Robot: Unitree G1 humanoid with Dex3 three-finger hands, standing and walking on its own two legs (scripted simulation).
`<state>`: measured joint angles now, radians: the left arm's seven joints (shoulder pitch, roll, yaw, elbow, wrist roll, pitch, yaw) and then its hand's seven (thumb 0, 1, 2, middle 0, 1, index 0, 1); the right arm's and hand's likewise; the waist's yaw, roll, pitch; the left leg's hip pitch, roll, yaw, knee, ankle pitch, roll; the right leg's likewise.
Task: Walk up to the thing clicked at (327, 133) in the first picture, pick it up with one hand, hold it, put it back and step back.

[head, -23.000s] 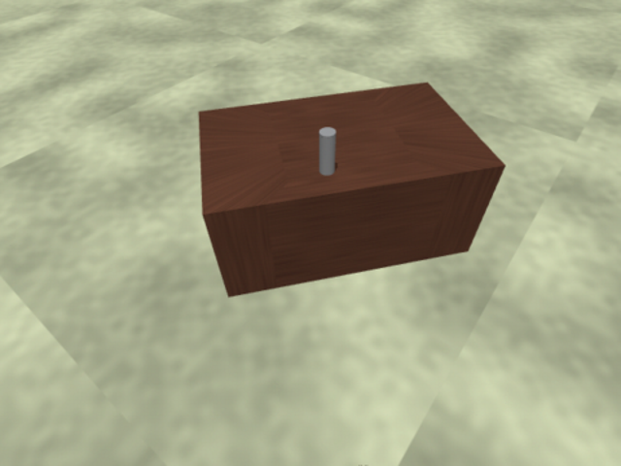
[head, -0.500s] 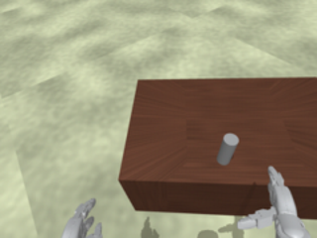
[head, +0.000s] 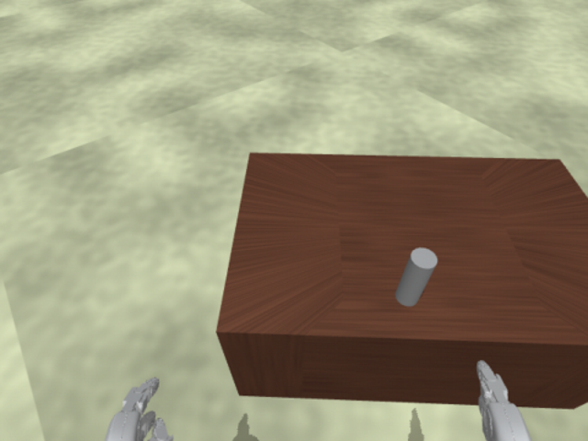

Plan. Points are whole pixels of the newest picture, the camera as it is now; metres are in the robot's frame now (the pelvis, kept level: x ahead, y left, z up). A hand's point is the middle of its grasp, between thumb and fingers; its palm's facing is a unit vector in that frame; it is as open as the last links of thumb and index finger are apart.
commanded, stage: home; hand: right
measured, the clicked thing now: (414, 278) +0.50 -0.23 -0.20
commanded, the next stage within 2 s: stand in 1.74 s
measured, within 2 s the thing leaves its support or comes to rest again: neither
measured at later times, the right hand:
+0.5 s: hand (461, 427) +0.19 -0.19 -0.06, palm faces +0.11 +0.96 -0.26, open 17.5 cm
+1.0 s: hand (466, 420) +0.20 -0.20 -0.06, palm faces +0.10 +0.96 -0.26, open 17.6 cm
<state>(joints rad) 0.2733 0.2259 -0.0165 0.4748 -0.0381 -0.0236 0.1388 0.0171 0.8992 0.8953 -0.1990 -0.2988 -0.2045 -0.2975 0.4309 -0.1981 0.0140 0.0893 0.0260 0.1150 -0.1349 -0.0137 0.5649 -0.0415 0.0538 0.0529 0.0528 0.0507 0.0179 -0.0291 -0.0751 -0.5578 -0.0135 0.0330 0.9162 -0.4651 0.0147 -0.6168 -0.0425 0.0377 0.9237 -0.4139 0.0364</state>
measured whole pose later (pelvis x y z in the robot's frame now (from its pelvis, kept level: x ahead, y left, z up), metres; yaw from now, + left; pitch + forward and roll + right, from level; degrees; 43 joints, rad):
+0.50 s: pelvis +0.01 -0.01 +0.00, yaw +0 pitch +7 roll +1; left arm 0.26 0.21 -0.03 0.51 -0.02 -0.09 0.15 0.02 0.90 0.90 -0.20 -0.30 -0.21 -0.30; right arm 0.44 -0.19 0.01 0.06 0.02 0.18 -0.14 -0.01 0.55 -0.05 0.05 0.05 0.05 0.05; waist 0.01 -0.03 -0.08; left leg -0.54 -0.01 0.02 0.90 -0.48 -0.01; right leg -0.61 -0.04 0.03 0.93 -0.44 0.02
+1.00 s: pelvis +0.03 -0.02 +0.00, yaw +1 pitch +7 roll +2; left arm 0.27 0.21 -0.02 0.50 -0.02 -0.10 0.15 0.02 0.90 0.90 -0.20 -0.30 -0.21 -0.30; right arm 0.45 -0.19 0.01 0.03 0.01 0.23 -0.13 -0.01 0.58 -0.03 0.05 0.05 0.05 0.05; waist 0.01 -0.02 -0.09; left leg -0.52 0.00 0.02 0.88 -0.48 -0.02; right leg -0.60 -0.03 0.02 0.93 -0.46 0.01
